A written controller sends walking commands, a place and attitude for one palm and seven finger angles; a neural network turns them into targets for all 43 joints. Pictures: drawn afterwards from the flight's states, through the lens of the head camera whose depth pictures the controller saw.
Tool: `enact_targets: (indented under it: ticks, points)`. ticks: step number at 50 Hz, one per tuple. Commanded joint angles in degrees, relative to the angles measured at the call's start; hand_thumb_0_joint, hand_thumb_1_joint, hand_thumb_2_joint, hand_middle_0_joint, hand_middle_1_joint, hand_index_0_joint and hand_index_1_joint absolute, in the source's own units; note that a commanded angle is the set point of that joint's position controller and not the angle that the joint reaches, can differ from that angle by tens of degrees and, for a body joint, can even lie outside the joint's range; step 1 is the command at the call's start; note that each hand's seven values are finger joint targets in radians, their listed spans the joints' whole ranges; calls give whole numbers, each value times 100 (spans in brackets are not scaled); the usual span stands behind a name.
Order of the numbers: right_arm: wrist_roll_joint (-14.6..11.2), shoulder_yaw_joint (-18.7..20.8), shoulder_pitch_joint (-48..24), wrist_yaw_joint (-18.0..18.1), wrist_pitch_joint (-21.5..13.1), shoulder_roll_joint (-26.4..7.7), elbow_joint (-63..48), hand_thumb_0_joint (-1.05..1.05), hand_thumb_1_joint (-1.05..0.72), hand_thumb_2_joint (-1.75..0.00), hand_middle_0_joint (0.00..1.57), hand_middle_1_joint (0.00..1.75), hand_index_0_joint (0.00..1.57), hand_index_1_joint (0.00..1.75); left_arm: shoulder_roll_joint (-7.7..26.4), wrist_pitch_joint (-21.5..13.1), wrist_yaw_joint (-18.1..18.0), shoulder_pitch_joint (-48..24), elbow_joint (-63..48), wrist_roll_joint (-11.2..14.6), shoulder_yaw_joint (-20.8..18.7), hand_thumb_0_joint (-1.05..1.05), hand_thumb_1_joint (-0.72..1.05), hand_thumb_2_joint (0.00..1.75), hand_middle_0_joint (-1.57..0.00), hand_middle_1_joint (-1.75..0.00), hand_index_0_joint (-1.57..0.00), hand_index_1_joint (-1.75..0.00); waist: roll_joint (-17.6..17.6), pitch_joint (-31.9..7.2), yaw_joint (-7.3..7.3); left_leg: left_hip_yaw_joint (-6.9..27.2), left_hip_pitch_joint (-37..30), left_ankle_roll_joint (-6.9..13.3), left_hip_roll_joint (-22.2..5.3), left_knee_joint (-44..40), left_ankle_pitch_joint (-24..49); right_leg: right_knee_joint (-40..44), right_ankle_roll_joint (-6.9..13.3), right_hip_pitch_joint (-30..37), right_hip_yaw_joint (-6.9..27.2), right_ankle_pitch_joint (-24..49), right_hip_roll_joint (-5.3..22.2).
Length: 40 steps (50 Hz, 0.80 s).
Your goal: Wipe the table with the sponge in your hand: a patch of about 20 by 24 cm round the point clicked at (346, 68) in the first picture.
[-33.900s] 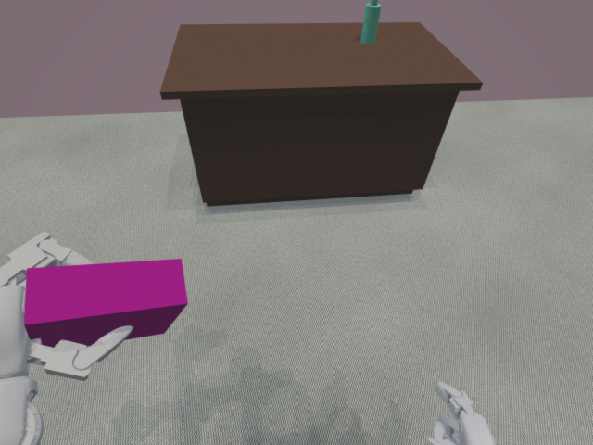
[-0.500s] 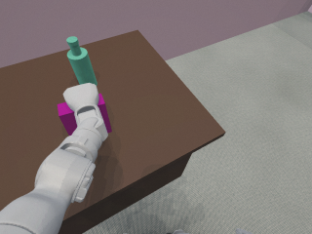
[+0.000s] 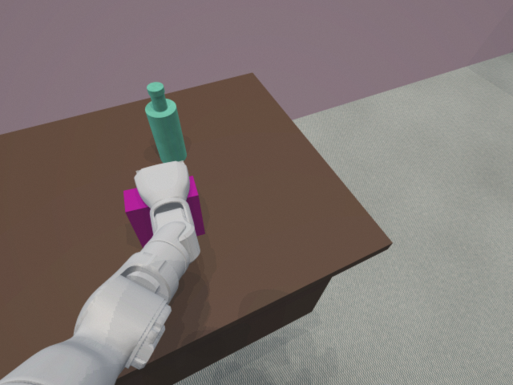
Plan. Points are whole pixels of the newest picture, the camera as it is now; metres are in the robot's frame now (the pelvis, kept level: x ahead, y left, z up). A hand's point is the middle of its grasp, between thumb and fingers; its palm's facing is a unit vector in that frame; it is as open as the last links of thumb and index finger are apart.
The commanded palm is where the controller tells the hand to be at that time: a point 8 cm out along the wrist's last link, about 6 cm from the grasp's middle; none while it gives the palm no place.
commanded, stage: wipe back along the third lane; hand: left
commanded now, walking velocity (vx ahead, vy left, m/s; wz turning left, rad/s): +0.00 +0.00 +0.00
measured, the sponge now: (169, 221) +0.42 +0.18 -0.05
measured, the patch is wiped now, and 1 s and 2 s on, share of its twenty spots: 1.00 1.00 1.00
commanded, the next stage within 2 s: none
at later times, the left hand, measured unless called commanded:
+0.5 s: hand (176, 227) +0.37 +0.15 +0.00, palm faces -0.06 -0.03 -1.00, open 9.3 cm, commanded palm +0.32 +0.12 +0.03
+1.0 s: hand (187, 253) +0.32 +0.12 +0.00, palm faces -0.06 -0.04 -1.00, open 9.3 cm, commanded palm +0.27 +0.10 +0.03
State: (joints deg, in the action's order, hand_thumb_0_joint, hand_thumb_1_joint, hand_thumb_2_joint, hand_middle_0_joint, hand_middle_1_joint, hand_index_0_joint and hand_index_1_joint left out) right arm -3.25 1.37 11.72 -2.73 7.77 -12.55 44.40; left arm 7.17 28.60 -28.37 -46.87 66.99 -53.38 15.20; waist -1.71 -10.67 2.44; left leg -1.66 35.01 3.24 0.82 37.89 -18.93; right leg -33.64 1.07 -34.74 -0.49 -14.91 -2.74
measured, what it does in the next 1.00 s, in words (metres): stands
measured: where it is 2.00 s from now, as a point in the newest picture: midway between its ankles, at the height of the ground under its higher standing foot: outside the picture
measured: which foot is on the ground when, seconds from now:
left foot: down 0.00-1.00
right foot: down 0.00-1.00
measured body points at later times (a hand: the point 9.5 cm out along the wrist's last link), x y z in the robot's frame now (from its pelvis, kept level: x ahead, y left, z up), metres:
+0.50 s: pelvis +0.01 -0.01 +0.01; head +0.03 -0.01 +0.46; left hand +0.37 +0.15 +0.06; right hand +0.21 -0.22 -0.10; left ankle -0.02 +0.08 -0.72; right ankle +0.00 -0.11 -0.72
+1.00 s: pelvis -0.01 -0.03 +0.01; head -0.01 -0.05 +0.46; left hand +0.32 +0.12 +0.06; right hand +0.19 -0.25 -0.10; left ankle -0.02 +0.08 -0.72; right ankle +0.00 -0.11 -0.72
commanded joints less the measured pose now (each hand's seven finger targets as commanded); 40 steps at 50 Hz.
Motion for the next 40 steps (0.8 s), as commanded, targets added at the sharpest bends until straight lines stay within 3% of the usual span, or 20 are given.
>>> enact_targets:
  ticks: [1,5,11,15,20,35,37,40]
  points:
    - [-15,256,-415,25,-81,-806,-702,0,-90,-90,20,30,20,30,-162,61,191,-702,-499,83,139,0,10,130,-120,-160,-120,-160,619,-1566,-31,227,-1220,-152,-180,-414,2073,221,252,1258,-151,2070,11]
    - [-32,263,-704,-22,55,-754,-802,0,-90,-90,20,30,20,30,-445,193,241,-411,-874,70,379,0,10,130,-120,-160,-120,-160,608,-1454,-113,288,-1457,-181,-205,-455,2420,230,305,1289,-194,2217,21]
    - [-9,230,-992,-2,268,-720,-852,0,-90,-90,20,30,20,30,-638,400,345,-388,-1246,25,713,0,10,130,-120,-160,-120,-160,495,-1224,-105,295,-1716,-211,-176,-516,2449,291,336,1322,-227,2198,30]
    - [5,233,-1161,-37,372,-699,-976,0,-90,-90,20,30,20,30,-807,410,458,94,-1593,5,860,0,10,130,-120,-160,-120,-160,471,-1433,-226,330,-1845,-222,-176,-455,2874,210,382,1504,-213,2513,52]
    - [-17,199,-1360,-29,476,-675,-1060,0,-90,-90,20,30,20,30,-885,478,513,194,-1897,-17,1029,0,10,130,-120,-160,-120,-160,590,-1219,-220,327,-1780,-205,-129,-511,2554,263,396,1566,-208,2401,55]
    - [-72,140,-1698,12,476,-666,-1258,0,-90,-90,20,30,20,30,-743,531,579,1225,-2564,-2,1054,0,10,130,-120,-160,-120,-160,801,-970,-443,239,-1568,-159,8,-730,1724,473,403,1976,-45,1980,98]
    - [-75,125,-1704,11,470,-685,-1273,0,-90,-90,20,30,20,30,-648,546,572,1468,-2634,19,1024,0,10,130,-120,-160,-120,-160,766,-845,-483,219,-1550,-160,33,-765,1529,539,390,1970,-16,1752,95]
    - [-126,98,-1818,50,433,-650,-1294,0,-90,-90,20,30,20,30,-663,553,595,1174,-2717,84,1056,0,10,130,-120,-160,-120,-160,841,-613,-426,229,-1493,-145,38,-884,1192,692,368,1857,22,1254,90]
